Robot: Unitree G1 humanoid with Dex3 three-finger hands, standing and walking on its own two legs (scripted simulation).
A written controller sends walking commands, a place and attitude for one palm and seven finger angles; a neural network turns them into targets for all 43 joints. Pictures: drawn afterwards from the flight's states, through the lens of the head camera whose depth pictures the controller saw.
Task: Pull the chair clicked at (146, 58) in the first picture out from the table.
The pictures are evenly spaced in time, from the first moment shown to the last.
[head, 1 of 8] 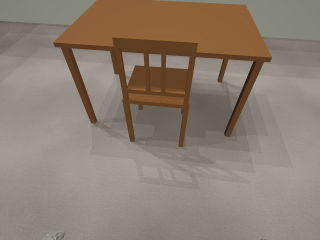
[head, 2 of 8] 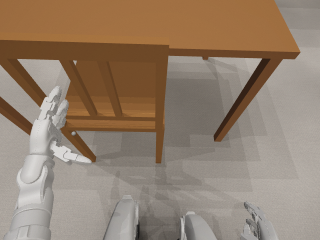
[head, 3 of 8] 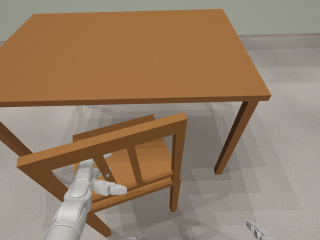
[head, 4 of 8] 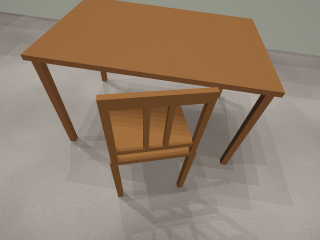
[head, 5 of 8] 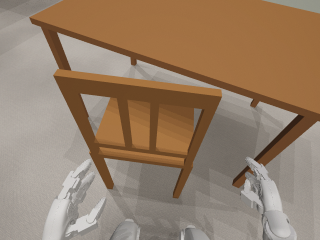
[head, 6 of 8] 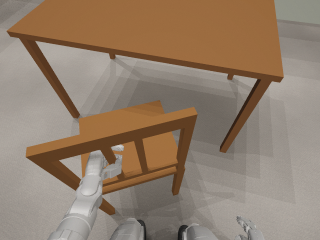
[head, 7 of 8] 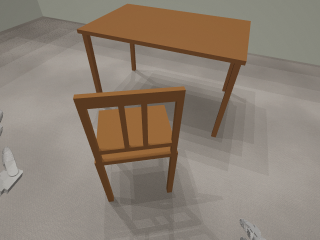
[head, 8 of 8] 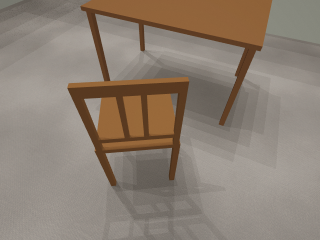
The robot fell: no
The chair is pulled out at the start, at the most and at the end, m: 0.00 0.59 0.58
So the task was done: yes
